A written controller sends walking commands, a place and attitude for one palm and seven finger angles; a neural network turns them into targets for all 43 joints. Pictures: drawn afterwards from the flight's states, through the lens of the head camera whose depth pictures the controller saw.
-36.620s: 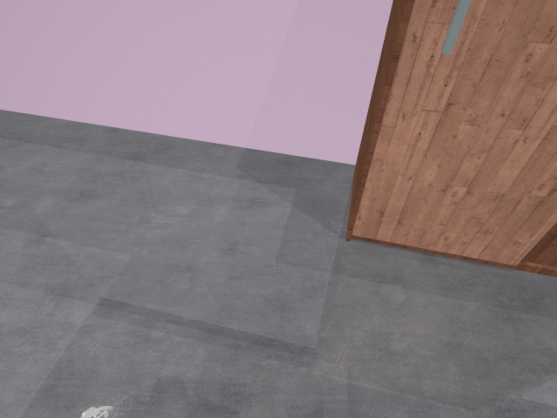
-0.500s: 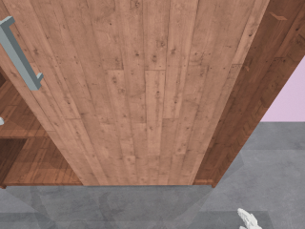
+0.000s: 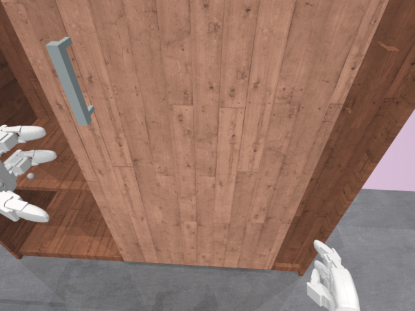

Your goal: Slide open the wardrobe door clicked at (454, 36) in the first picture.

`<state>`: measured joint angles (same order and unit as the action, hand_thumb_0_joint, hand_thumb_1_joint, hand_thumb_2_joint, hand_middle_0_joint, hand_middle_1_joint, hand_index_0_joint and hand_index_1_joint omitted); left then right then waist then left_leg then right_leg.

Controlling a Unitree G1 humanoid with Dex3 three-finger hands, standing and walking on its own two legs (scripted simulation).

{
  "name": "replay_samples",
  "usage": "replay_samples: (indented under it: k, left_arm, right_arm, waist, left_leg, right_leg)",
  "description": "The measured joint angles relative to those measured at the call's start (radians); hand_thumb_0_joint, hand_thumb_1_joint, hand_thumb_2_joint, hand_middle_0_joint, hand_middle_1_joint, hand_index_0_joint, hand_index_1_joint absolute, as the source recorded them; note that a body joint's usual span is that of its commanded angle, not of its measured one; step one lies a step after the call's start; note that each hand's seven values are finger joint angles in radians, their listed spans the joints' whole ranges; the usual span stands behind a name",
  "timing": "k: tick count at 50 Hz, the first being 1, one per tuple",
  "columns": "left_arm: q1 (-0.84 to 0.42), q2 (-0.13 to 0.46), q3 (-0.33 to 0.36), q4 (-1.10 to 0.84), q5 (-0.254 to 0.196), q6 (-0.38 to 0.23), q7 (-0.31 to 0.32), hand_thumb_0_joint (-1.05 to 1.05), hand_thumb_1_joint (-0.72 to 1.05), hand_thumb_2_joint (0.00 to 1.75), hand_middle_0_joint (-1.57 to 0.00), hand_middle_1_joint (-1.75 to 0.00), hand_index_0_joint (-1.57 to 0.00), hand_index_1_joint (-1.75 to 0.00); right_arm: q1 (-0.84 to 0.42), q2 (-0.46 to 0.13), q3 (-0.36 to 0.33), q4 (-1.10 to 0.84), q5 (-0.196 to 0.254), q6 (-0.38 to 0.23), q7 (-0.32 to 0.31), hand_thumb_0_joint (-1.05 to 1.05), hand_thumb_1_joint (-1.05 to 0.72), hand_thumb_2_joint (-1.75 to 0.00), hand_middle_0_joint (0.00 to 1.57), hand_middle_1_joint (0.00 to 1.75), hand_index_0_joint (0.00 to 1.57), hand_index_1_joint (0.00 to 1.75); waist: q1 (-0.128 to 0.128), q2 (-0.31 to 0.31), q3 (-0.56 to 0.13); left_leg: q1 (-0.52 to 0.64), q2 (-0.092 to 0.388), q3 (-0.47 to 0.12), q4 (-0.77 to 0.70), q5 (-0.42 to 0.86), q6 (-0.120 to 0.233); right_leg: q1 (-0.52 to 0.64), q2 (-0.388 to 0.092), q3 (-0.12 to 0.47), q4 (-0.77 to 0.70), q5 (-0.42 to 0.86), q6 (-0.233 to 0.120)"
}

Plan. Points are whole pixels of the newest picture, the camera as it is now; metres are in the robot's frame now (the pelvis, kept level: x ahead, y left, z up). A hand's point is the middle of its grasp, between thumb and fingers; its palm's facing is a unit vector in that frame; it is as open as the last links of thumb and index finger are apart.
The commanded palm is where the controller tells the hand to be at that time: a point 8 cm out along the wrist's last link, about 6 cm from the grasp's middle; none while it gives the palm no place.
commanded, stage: draw the hand back to the body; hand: left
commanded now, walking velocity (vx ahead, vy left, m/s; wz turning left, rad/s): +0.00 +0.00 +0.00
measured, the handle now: (75, 83) +0.47 +0.36 +0.22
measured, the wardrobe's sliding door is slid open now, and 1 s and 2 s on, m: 0.53 0.53 0.53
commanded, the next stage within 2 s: step back with the hand held close in 1.04 s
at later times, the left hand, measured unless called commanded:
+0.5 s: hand (68, 191) +0.22 +0.26 +0.18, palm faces +0.44 -0.83 -0.34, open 10.3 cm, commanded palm +0.17 +0.29 +0.19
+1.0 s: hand (108, 183) +0.25 +0.21 +0.17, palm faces +0.38 -0.84 -0.39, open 7.4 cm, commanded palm +0.21 +0.25 +0.19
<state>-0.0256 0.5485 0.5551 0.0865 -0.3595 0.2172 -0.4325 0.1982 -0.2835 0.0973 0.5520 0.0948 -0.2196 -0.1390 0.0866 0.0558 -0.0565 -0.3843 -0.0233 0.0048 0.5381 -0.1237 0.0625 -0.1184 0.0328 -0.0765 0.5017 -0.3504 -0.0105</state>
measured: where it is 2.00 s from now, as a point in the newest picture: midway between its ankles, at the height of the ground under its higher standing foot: outside the picture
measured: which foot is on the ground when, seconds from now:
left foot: down 0.00-1.00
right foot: down 0.00-1.00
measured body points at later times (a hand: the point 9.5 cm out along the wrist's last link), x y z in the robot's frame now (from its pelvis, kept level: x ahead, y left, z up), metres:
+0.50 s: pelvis +0.00 -0.01 +0.01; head -0.03 -0.02 +0.46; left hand +0.19 +0.30 +0.19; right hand +0.15 -0.26 -0.08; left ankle +0.10 +0.07 -0.73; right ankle -0.05 -0.11 -0.73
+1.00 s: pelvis +0.05 -0.04 +0.01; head +0.03 -0.06 +0.46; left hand +0.23 +0.25 +0.19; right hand +0.24 -0.26 -0.07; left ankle +0.11 +0.07 -0.73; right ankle -0.05 -0.11 -0.73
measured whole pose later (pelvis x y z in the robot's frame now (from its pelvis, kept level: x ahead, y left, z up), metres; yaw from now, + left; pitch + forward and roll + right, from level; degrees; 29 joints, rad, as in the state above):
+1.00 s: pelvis +0.05 -0.04 +0.01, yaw -4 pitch -3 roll +1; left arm 0.46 0.35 0.32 -0.39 -0.10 -0.06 0.09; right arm 0.15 -0.22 0.04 0.63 0.01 -0.10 -0.08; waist 0.08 0.05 -0.01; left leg -0.21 -0.02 0.03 0.40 -0.14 0.02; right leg 0.03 0.04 0.00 0.36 -0.34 -0.05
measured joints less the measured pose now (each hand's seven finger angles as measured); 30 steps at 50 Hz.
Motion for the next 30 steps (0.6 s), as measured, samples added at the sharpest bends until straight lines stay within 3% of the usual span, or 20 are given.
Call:
replay_samples:
  k: [2,5,10,14,19,22,30]
  left_arm:
    - [0.024,-0.018,-0.042,-0.039,0.082,-0.072,0.148,-0.01,-0.46,0.25,-0.25,-1.1,-0.25,-1.1]
    - [0.081,-0.058,-0.063,-0.113,0.163,-0.151,0.327,-0.01,-0.38,0.28,-0.25,-1.05,-0.25,-1.06]
    - [0.187,-0.11,-0.094,-0.262,0.222,-0.241,0.476,-0.01,-0.23,0.36,-0.25,-0.96,-0.25,-0.97]
    - [0.244,-0.12,-0.107,-0.275,0.235,-0.301,0.519,-0.01,-0.09,0.42,-0.24,-0.88,-0.24,-0.89]
    - [0.282,-0.146,-0.121,-0.263,0.253,-0.307,0.544,-0.01,0.08,0.51,-0.24,-0.78,-0.24,-0.78]
    - [0.334,-0.165,-0.148,-0.307,0.257,-0.313,0.547,0.0,0.19,0.56,-0.23,-0.72,-0.23,-0.72]
    - [0.459,-0.184,-0.213,-0.427,0.27,-0.358,0.537,0.0,0.48,0.7,-0.23,-0.55,-0.23,-0.55]
  right_arm:
    - [-0.021,0.013,0.008,0.019,-0.029,-0.015,0.015,0.01,-0.9,-0.9,0.21,0.3,0.2,0.3]
    - [-0.042,0.035,0.015,0.031,-0.052,-0.021,0.032,0.01,-0.9,-0.9,0.21,0.3,0.2,0.3]
    - [-0.014,0.041,-0.001,0.071,-0.074,-0.009,0.047,0.01,-0.9,-0.9,0.21,0.3,0.21,0.3]
    - [0.014,0.054,-0.016,0.128,-0.067,0.029,0.047,0.01,-0.9,-0.9,0.21,0.3,0.21,0.3]
    - [0.033,0.039,-0.038,0.145,-0.068,0.042,0.045,0.01,-0.9,-0.9,0.21,0.3,0.21,0.3]
    - [0.039,0.027,-0.053,0.149,-0.07,0.043,0.047,0.01,-0.9,-0.9,0.21,0.3,0.2,0.3]
    - [0.027,0.03,-0.074,0.129,-0.074,0.031,0.049,0.01,-0.91,-0.9,0.2,0.3,0.2,0.3]
  waist:
    - [-0.004,-0.004,0.017]
    - [-0.011,-0.012,0.052]
    - [-0.014,0.018,0.066]
    - [-0.016,0.002,0.059]
    - [-0.032,0.005,0.073]
    - [-0.041,0.014,0.07]
    - [-0.044,-0.001,0.063]
  left_leg:
    - [0.006,-0.007,-0.007,-0.015,-0.007,-0.011]
    - [0.019,-0.021,-0.008,-0.052,-0.039,-0.021]
    - [0.045,-0.007,-0.01,-0.099,0.077,-0.01]
    - [0.085,-0.013,0.006,-0.104,0.019,-0.015]
    - [0.119,-0.012,0.016,-0.13,0.022,-0.016]
    - [0.132,-0.001,0.018,-0.135,0.068,-0.012]
    - [0.162,0.006,0.025,-0.134,0.039,-0.023]
  right_leg:
    - [0.002,-0.003,0.001,-0.013,0.012,-0.003]
    - [-0.001,-0.011,0.016,-0.034,0.036,-0.006]
    - [0.017,0.007,0.026,-0.059,0.056,-0.003]
    - [0.049,-0.002,0.046,-0.068,0.051,-0.002]
    - [0.073,-0.002,0.059,-0.08,0.056,-0.006]
    - [0.086,0.008,0.063,-0.081,0.052,-0.009]
    - [0.123,0.015,0.074,-0.106,0.046,-0.019]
